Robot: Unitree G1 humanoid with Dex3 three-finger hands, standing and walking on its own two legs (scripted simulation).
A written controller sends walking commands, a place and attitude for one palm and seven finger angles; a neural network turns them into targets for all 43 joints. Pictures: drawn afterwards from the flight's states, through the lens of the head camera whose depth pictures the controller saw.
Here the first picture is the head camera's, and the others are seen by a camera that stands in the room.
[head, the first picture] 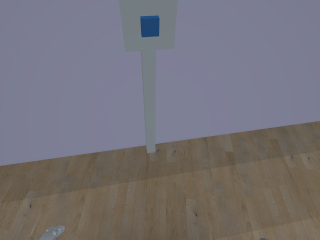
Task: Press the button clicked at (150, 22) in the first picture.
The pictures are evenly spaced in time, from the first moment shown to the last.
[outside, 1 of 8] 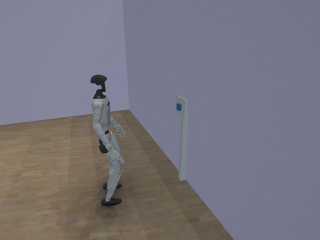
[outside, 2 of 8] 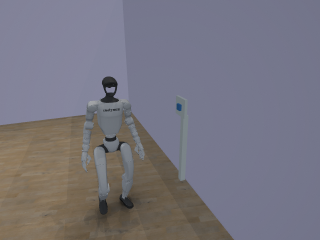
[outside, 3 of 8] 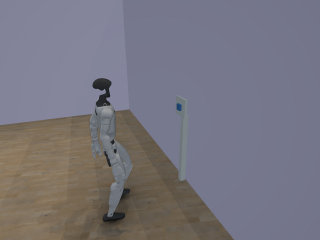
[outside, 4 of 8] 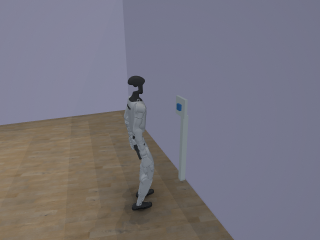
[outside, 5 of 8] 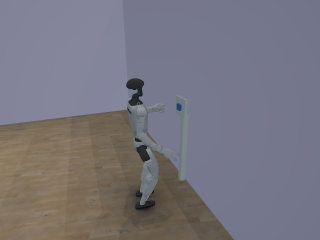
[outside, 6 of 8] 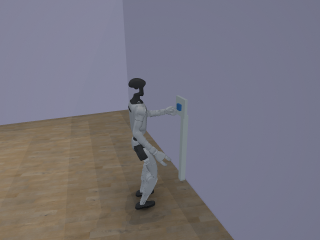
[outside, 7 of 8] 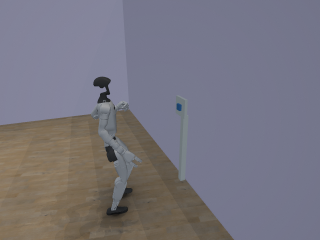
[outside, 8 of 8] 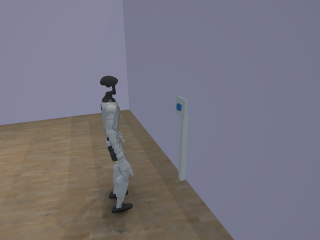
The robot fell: no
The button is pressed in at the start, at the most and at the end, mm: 0 13 0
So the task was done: yes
